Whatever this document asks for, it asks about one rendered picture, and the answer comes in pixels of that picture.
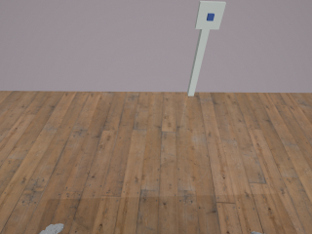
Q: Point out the panel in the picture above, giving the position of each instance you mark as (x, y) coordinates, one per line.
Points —
(204, 8)

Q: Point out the left robot hand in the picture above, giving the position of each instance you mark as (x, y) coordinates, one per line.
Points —
(53, 229)

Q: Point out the button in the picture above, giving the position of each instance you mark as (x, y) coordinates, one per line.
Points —
(210, 16)

